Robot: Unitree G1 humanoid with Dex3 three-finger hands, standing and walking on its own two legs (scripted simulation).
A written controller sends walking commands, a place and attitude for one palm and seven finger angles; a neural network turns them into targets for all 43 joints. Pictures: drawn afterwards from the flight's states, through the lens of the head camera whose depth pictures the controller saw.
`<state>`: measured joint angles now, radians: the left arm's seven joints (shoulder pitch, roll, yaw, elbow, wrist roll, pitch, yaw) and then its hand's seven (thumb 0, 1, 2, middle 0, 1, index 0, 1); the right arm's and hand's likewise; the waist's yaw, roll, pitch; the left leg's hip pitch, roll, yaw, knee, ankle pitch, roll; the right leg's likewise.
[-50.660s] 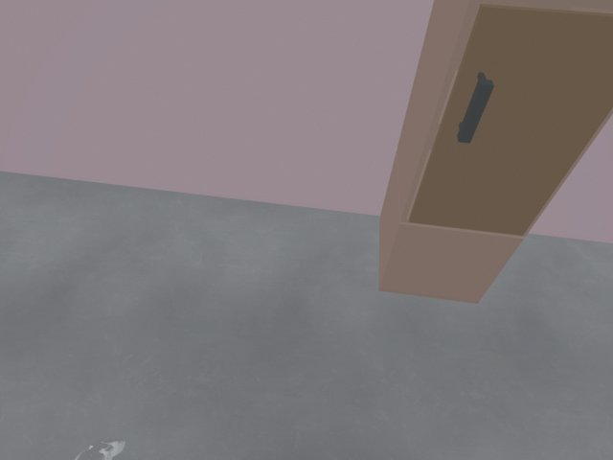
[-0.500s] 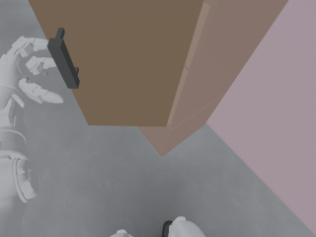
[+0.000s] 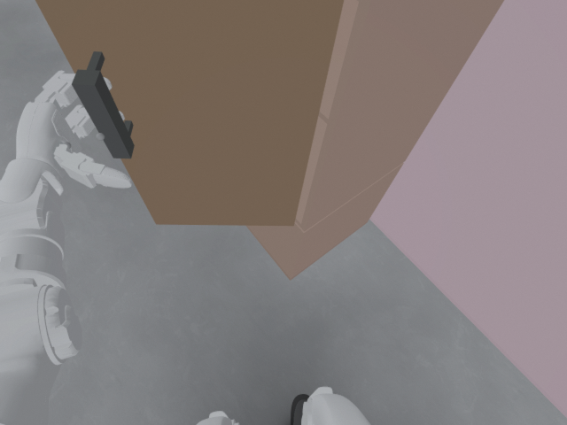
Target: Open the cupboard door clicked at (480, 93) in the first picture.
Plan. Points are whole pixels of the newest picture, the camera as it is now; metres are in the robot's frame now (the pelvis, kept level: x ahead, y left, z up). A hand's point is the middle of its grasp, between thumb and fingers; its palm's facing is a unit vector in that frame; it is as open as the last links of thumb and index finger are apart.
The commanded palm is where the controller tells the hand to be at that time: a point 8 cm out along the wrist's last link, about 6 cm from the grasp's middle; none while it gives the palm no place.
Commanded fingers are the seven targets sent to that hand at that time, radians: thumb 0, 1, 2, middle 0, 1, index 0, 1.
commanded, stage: slide the fingers in behind the handle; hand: left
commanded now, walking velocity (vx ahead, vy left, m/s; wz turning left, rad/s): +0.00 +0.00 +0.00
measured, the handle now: (111, 107) +0.53 +0.22 +0.10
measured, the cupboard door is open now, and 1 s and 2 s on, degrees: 53 53 57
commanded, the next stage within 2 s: close the thumb around the handle in 0.78 s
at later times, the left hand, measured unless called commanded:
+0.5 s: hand (120, 136) +0.48 +0.20 +0.09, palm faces -0.05 -1.00 -0.01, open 14.0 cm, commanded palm +0.46 +0.25 +0.09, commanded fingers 0.00 -0.50 0.30 -0.30 -1.20 -0.30 -1.20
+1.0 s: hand (118, 140) +0.47 +0.20 +0.10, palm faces -0.02 -1.00 -0.03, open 13.9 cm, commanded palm +0.45 +0.24 +0.09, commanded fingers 0.00 -0.11 0.47 -0.33 -1.24 -0.33 -1.24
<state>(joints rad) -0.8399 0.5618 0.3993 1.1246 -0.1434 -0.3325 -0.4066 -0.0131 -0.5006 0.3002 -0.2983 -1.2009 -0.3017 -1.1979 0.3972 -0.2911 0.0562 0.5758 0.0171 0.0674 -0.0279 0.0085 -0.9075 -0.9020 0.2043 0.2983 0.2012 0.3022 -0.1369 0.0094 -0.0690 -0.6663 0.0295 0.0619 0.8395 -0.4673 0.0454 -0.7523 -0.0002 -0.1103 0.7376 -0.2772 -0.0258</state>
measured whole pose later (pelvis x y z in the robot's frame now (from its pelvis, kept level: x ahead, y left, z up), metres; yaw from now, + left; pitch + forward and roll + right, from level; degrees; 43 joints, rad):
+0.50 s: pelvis +0.00 +0.00 +0.00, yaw +0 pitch +17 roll -2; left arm -0.82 0.49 0.38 1.10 -0.13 -0.35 -0.34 -0.01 -0.50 0.30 -0.30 -1.20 -0.30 -1.20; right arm 0.41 -0.28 0.05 0.59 0.01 0.05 -0.02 0.01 -0.91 -0.90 0.20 0.30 0.20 0.30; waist -0.13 0.02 -0.08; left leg -0.66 0.03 0.07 0.83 -0.47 0.05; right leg -0.75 0.00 -0.10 0.74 -0.28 -0.02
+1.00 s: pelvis +0.00 +0.00 +0.00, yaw +0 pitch +16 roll -2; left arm -0.82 0.46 0.32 1.11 -0.14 -0.37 -0.29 -0.01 -0.45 0.32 -0.29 -1.21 -0.25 -1.20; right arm 0.40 -0.28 0.04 0.62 0.01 0.03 -0.01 0.01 -0.91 -0.90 0.20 0.30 0.20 0.30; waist -0.11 0.02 -0.08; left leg -0.64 0.01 0.06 0.83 -0.46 0.05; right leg -0.73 -0.01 -0.10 0.74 -0.28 -0.02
